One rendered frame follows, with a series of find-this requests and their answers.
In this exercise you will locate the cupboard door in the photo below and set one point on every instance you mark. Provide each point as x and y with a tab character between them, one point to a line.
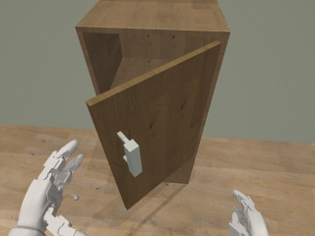
162	111

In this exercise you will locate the robot left hand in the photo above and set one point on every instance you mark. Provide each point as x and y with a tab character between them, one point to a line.
46	189

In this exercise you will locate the robot right hand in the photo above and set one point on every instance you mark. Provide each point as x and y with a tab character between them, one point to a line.
251	223

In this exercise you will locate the left robot forearm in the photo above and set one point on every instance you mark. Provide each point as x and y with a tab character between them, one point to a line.
26	231

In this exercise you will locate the handle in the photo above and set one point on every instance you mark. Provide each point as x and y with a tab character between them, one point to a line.
132	155

